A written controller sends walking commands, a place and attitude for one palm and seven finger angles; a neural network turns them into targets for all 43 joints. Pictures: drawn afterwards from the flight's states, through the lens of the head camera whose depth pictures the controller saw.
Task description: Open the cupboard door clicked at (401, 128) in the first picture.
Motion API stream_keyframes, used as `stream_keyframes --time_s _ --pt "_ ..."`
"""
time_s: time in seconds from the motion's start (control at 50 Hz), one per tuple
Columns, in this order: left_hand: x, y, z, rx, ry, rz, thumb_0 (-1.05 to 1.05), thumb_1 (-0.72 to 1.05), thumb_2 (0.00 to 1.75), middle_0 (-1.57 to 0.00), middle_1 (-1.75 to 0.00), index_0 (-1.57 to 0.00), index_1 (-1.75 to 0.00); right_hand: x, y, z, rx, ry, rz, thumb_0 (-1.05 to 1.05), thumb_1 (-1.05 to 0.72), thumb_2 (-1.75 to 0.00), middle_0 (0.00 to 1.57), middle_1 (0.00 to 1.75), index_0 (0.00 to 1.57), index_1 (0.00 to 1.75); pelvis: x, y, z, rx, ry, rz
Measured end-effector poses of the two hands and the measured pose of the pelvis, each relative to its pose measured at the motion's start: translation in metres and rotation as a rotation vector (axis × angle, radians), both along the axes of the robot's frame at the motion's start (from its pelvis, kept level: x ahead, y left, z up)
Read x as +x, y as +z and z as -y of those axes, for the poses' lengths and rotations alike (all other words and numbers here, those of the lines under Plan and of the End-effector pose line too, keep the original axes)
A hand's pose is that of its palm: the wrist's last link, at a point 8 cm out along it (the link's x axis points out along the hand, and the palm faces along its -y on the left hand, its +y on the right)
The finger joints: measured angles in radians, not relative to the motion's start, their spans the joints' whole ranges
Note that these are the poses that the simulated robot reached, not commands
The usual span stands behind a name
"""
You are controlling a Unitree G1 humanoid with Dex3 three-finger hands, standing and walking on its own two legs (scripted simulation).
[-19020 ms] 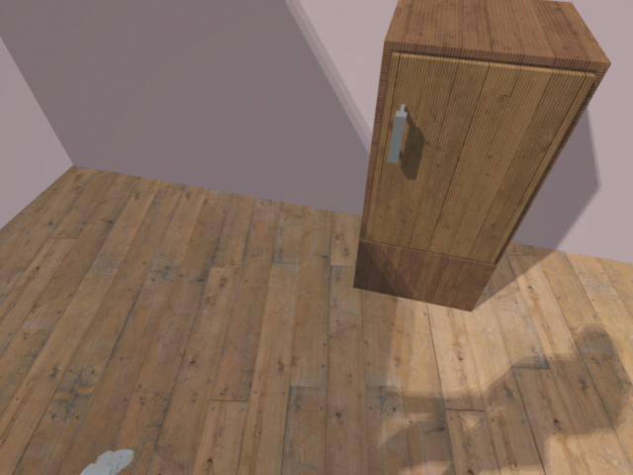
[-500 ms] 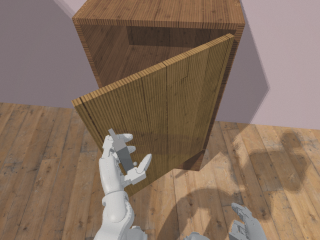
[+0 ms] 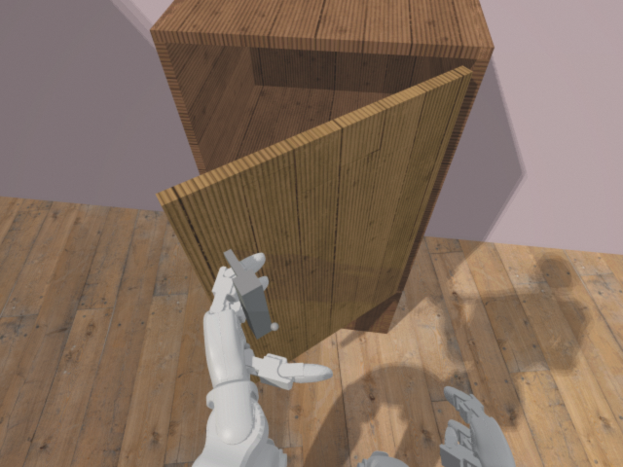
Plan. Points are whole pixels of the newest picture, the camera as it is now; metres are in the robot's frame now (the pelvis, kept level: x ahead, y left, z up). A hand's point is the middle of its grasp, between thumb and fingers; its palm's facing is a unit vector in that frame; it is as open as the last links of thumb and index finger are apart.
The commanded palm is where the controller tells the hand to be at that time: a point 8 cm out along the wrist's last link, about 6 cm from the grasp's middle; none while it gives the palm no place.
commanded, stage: slide the hand sideways off the handle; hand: left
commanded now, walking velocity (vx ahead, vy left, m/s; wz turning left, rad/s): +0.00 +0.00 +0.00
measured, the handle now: (246, 294) +0.32 +0.11 +0.04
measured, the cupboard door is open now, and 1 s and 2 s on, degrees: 40 44 44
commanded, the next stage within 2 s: draw the hand back to the body in 1.28 s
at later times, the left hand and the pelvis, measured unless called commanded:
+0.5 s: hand (261, 374) +0.22 +0.07 +0.04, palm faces -0.15 -0.99 +0.02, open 16.1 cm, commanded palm +0.21 +0.14 +0.04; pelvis -0.02 +0.02 -0.01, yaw -1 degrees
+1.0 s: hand (214, 406) +0.19 +0.12 +0.04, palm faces -0.10 -0.99 -0.02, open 16.0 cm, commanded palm +0.17 +0.19 +0.04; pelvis -0.01 +0.01 -0.02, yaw -1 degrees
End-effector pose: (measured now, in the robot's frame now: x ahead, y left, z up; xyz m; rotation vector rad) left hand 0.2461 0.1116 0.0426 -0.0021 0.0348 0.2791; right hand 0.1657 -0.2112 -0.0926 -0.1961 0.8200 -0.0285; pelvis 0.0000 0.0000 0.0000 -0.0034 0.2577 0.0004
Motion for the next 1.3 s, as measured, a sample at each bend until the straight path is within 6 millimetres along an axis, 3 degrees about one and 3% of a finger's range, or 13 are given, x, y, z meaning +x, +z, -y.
stream_keyframes --time_s 0.12,0.22,0.3,0.38,0.56,0.76,1.3 --pt "-0.004 0.000 0.000 0.010 -0.038 0.001 -0.02 -0.50 0.30 -0.39 -0.63 -0.41 -0.64 0.001 0.002 -0.008 0.008 0.009 0.015 0.01 -0.91 -0.90 0.20 0.30 0.20 0.30 -0.002 -0.001 -0.004 -0.004 -0.001 0.003" --pt "-0.014 0.001 -0.012 0.104 -0.371 0.021 -0.02 -0.49 0.30 -0.30 -0.49 -0.27 -0.49 -0.004 0.003 -0.006 0.001 -0.002 0.026 0.01 -0.90 -0.90 0.20 0.30 0.20 0.30 -0.005 -0.004 -0.008 -0.007 0.005 0.010" --pt "-0.025 0.005 -0.016 0.019 -0.511 0.013 -0.02 -0.50 0.30 -0.23 -0.40 -0.20 -0.40 -0.010 0.008 -0.003 0.000 -0.042 0.056 0.01 -0.91 -0.90 0.20 0.30 0.20 0.30 -0.008 -0.003 -0.014 -0.017 0.001 0.031" --pt "-0.031 0.003 -0.017 -0.066 -0.459 0.006 -0.02 -0.50 0.30 -0.19 -0.35 -0.19 -0.35 -0.013 0.015 -0.003 -0.013 -0.053 0.085 0.01 -0.91 -0.90 0.20 0.30 0.20 0.30 -0.011 -0.003 -0.019 -0.018 -0.005 0.034" --pt "-0.038 -0.003 -0.025 0.000 -0.439 0.034 -0.02 -0.50 0.30 -0.20 -0.33 -0.19 -0.33 -0.012 0.013 -0.009 -0.017 -0.037 0.096 0.01 -0.91 -0.90 0.20 0.30 0.20 0.30 -0.016 -0.014 -0.022 -0.020 -0.012 0.016" --pt "-0.054 0.002 -0.044 -0.003 -0.405 -0.016 -0.02 -0.50 0.30 -0.20 -0.32 -0.22 -0.33 -0.011 0.012 -0.019 0.014 -0.036 0.102 0.01 -0.90 -0.90 0.20 0.30 0.20 0.30 -0.013 -0.011 -0.023 -0.023 -0.012 0.019" --pt "-0.093 0.000 -0.099 0.017 -0.369 -0.038 -0.02 -0.50 0.30 -0.16 -0.31 -0.16 -0.30 0.006 0.009 0.008 -0.043 -0.072 0.156 0.01 -0.90 -0.90 0.20 0.30 0.20 0.30 -0.011 -0.024 -0.010 -0.033 0.001 -0.003"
